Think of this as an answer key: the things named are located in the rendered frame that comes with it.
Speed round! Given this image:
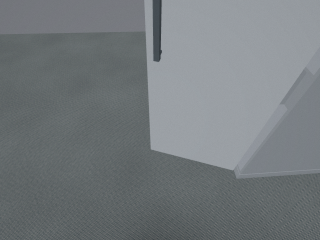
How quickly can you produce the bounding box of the fridge door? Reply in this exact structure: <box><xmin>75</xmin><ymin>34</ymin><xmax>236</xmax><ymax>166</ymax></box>
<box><xmin>144</xmin><ymin>0</ymin><xmax>320</xmax><ymax>171</ymax></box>

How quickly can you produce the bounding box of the handle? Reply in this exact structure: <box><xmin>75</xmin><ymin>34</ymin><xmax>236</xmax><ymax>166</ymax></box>
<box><xmin>152</xmin><ymin>0</ymin><xmax>162</xmax><ymax>62</ymax></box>

